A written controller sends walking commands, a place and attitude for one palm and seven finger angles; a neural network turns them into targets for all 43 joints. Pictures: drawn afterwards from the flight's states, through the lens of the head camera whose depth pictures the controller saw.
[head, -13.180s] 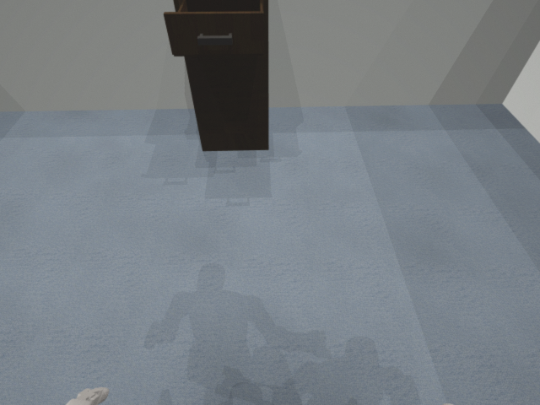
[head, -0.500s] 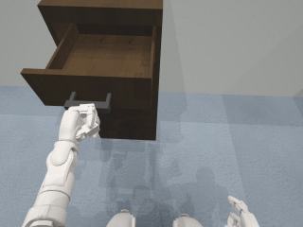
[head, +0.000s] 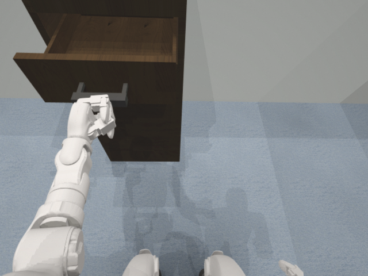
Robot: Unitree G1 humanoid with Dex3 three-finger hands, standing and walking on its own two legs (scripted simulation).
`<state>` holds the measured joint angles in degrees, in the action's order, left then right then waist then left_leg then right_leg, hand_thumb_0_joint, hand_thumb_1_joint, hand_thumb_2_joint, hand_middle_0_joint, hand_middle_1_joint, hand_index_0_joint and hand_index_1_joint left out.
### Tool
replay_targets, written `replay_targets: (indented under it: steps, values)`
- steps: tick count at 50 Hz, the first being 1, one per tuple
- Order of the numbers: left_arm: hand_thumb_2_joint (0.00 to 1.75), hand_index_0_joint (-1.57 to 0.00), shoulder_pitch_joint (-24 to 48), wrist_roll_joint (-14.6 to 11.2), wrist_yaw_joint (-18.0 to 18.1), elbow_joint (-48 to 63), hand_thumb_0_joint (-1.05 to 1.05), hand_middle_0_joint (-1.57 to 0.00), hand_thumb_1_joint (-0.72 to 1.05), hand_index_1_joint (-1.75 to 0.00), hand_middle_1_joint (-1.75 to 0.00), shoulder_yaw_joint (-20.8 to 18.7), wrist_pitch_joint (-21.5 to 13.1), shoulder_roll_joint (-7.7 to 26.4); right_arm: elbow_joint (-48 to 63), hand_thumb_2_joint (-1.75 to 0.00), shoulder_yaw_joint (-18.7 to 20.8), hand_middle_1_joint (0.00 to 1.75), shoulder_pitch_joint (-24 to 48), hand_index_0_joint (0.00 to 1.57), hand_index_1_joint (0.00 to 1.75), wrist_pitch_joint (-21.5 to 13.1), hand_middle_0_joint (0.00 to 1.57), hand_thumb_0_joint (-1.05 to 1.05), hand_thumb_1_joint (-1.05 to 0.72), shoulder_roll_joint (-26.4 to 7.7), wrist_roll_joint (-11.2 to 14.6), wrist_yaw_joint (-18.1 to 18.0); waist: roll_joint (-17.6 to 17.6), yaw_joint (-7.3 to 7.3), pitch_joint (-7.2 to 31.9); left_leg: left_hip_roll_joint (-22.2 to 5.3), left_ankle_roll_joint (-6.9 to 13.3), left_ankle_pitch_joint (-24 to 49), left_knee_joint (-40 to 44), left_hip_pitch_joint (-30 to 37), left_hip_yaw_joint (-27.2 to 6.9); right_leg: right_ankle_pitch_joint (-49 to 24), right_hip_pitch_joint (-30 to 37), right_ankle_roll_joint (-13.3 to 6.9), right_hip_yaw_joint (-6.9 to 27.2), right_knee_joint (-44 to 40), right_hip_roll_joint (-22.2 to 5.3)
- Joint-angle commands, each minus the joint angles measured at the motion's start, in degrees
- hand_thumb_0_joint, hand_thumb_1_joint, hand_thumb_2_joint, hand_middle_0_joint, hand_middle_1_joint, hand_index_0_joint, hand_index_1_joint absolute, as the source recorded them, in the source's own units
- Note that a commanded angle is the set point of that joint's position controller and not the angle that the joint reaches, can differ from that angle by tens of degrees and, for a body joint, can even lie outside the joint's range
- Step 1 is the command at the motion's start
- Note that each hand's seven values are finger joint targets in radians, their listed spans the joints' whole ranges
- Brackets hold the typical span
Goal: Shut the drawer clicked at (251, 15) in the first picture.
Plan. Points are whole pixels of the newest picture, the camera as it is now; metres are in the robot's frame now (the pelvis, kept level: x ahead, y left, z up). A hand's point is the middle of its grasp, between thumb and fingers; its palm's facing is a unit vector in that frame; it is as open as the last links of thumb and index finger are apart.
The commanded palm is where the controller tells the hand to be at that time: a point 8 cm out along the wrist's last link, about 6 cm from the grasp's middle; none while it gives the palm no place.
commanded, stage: push the drawer shut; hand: left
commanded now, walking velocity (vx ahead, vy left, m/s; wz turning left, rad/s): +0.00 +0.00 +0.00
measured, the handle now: (102, 93) +0.51 +0.19 +0.06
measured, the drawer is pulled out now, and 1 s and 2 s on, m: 0.17 0.06 0.00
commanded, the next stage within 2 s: pull the fist back off the drawer in 1.76 s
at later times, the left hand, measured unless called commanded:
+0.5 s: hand (116, 104) +0.48 +0.15 +0.06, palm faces -0.01 -1.00 -0.03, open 3.0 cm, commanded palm +0.47 +0.20 +0.07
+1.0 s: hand (119, 84) +0.54 +0.15 +0.07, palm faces -0.01 -1.00 -0.03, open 3.1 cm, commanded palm +0.53 +0.20 +0.07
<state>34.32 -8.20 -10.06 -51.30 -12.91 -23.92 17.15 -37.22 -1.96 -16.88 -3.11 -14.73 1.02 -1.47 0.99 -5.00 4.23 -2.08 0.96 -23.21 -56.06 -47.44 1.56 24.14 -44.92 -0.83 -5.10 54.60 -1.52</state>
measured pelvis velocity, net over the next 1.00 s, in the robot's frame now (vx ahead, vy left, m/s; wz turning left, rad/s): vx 0.00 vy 0.00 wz -0.03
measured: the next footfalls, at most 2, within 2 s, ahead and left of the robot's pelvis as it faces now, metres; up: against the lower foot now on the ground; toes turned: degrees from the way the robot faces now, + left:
none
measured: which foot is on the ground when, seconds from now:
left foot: down 0.00-1.00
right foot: down 0.00-1.00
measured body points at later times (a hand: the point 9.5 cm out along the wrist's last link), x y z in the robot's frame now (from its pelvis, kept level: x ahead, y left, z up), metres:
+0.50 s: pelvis +0.00 +0.00 -0.01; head +0.10 +0.01 +0.43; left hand +0.47 +0.20 +0.07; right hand +0.04 -0.26 -0.13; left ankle +0.04 +0.11 -0.68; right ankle +0.02 -0.11 -0.68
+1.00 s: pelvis +0.00 +0.00 -0.02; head +0.14 +0.01 +0.41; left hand +0.53 +0.20 +0.07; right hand -0.02 -0.26 -0.13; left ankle +0.04 +0.11 -0.68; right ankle +0.02 -0.11 -0.68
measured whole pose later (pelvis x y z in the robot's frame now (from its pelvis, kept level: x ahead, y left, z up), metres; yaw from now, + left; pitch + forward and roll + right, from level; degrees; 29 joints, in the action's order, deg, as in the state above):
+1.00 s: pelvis +0.00 +0.00 -0.02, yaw -2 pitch +22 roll -3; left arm 58.4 -2.0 -9.0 -71.4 -21.3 -22.6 28.9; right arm -37.4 -2.7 -22.2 0.6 -15.7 -1.9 0.2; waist 2.1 -11.8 5.1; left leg -3.8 1.1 -24.8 -62.2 -59.8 0.8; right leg 24.3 -56.5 -0.9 -5.5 58.6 0.1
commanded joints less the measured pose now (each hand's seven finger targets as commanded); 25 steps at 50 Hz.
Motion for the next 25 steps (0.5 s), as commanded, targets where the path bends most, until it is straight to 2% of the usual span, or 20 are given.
replay_targets:
  steps: [1,3,6,8,9,11,12,14,16,18,20,22,24,25]
  values:
    - [0.9,-1.4,29.01,-0.71,0.44,9.93,0.0,-1.4,0.9,-1.6,-1.6,-2.68,-3.57,10.4,5.18,-0.9,3.63,0.3,-4.9,0.2,0.3,-1.54,0.2,0.0,-0.9,-8.86,-0.22,-0.07,3.63,-2.32,23.53,1.5,0.16,8.1,7.08,15.61,-3.89,-8.75,4.69,-0.53,3.35,-6.97,2.57]
    - [0.9,-1.4,28.24,-0.99,0.45,9.62,0.0,-1.4,0.9,-1.6,-1.6,-3.16,-3.53,10.17,5.31,-0.9,3.72,0.3,-5.48,0.2,0.3,-1.17,0.2,0.0,-0.9,-8.83,-0.39,0.26,2.13,-2.28,24.89,1.49,0.25,10.02,6.72,15.67,-3.51,-10.92,6.06,-0.31,3.54,-7.07,2.67]
    - [0.9,-1.4,29.49,-0.45,0.45,7.95,0.0,-1.4,0.9,-1.6,-1.6,-5.51,-3.69,13.44,5.26,-0.9,3.74,0.3,-6.35,0.2,0.3,-0.42,0.2,0.0,-0.9,-9.14,-0.51,0.33,0.13,-2.23,24.35,1.45,0.48,9.85,6.16,12.91,-3.38,-11.45,7.05,-0.28,3.73,-6.43,2.87]
    - [0.9,-1.4,30.09,0.01,0.37,8.77,0.0,-1.4,0.9,-1.6,-1.6,-3.09,-4.02,10.27,5.55,-0.9,3.83,0.3,-6.43,0.2,0.3,-0.05,0.2,0.0,-0.9,-8.61,-0.42,0.69,3.76,-2.37,25.13,1.35,0.19,11.41,6.31,15.99,-3.44,-11.79,5.13,-0.46,3.4,-6.35,2.97]
    - [0.9,-1.4,31.23,-0.07,0.63,9.17,0.0,-1.4,0.9,-1.6,-1.6,-3.39,-4.11,10.56,5.23,-0.9,3.95,0.3,-6.57,0.2,0.3,0.1,0.2,0.0,-0.9,-8.64,-0.53,0.8,4.37,-2.59,24.87,1.23,0.13,11.51,6.1,16.39,-3.37,-11.72,4.42,-0.42,3.34,-6.46,2.98]
    - [0.9,-1.4,33.0,0.12,1.13,7.15,0.0,-1.4,0.9,-1.6,-1.6,-3.7,-4.06,11.13,4.79,-0.9,3.94,0.3,-7.27,0.2,0.3,0.42,0.2,0.0,-0.9,-8.95,-0.69,0.77,1.61,-3.55,23.45,1.12,0.47,10.41,5.83,15.32,-3.73,-10.64,3.2,-0.27,3.28,-6.57,3.24]
    - [0.9,-1.4,33.96,0.39,1.31,7.13,0.0,-1.4,0.9,-1.6,-1.6,-4.51,-4.36,12.29,4.67,-0.9,3.92,0.3,-7.58,0.2,0.3,0.53,0.2,0.0,-0.9,-9.04,-0.76,0.81,1.31,-3.41,24.05,1.16,0.45,9.78,5.88,14.53,-3.66,-10.28,3.93,-0.16,3.47,-6.53,3.2]
    - [0.9,-1.4,35.33,0.82,1.3,5.93,0.0,-1.4,0.9,-1.6,-1.6,-4.0,-4.45,11.92,4.43,-0.9,3.84,0.3,-7.62,0.2,0.3,0.74,0.2,0.0,-0.9,-8.82,-0.79,0.89,3.22,-3.69,23.66,1.27,0.44,9.06,5.68,14.09,-3.34,-9.88,3.48,-0.19,3.69,-6.59,3.13]
    - [0.9,-1.4,36.26,1.21,1.48,5.61,0.0,-1.4,0.9,-1.6,-1.6,-5.51,-4.88,14.25,4.28,-0.9,3.93,0.3,-8.28,0.2,0.3,0.98,0.2,0.0,-0.9,-9.24,-0.92,0.81,2.53,-3.57,24.34,1.2,0.52,9.82,5.43,14.45,-3.74,-10.2,3.4,-0.38,3.62,-6.19,3.31]
    - [0.9,-1.4,38.09,1.38,1.44,5.21,0.0,-1.4,0.9,-1.6,-1.6,-4.39,-5.02,12.99,4.08,-0.9,3.82,0.3,-8.27,0.2,0.3,1.09,0.2,0.0,-0.9,-8.94,-0.95,0.9,3.29,-4.27,24.84,1.18,0.49,9.3,5.23,14.69,-3.63,-9.79,2.72,-0.21,3.65,-6.34,3.24]
    - [0.9,-1.4,38.96,1.44,1.57,5.0,0.0,-1.4,0.9,-1.6,-1.6,-4.48,-5.26,12.93,3.88,-0.9,3.9,0.3,-8.58,0.2,0.3,1.11,0.2,0.0,-0.9,-8.95,-1.09,0.94,4.27,-4.3,25.95,1.2,0.49,9.98,4.85,15.46,-3.63,-10.17,2.44,-0.25,3.76,-6.23,3.34]
    - [0.9,-1.4,40.01,1.92,1.8,2.7,0.0,-1.4,0.9,-1.6,-1.6,-5.85,-5.18,15.23,3.51,-0.9,3.75,0.3,-9.2,0.2,0.3,1.47,0.2,0.0,-0.9,-9.38,-1.24,0.91,2.19,-4.76,24.95,1.1,0.57,9.19,4.7,13.68,-3.94,-9.55,2.26,-0.13,3.67,-6.07,3.44]
    - [0.9,-1.4,41.5,2.01,1.75,2.77,0.0,-1.4,0.9,-1.6,-1.6,-5.13,-5.31,14.36,3.48,-0.9,3.72,0.3,-9.16,0.2,0.3,1.47,0.2,0.0,-0.9,-9.24,-1.31,0.95,3.78,-5.13,25.51,1.21,0.61,9.02,4.49,14.02,-3.76,-9.4,1.73,-0.14,3.82,-6.16,3.38]
    - [0.9,-1.4,41.27,1.96,1.84,1.65,0.0,-1.4,0.9,-1.6,-1.6,-6.17,-5.19,15.57,3.39,-0.9,3.72,0.3,-9.21,0.2,0.3,1.53,0.2,0.0,-0.9,-9.4,-1.3,0.98,2.72,-5.08,24.82,1.15,0.66,7.92,4.43,12.85,-3.7,-8.57,1.95,-0.07,3.95,-6.48,3.45]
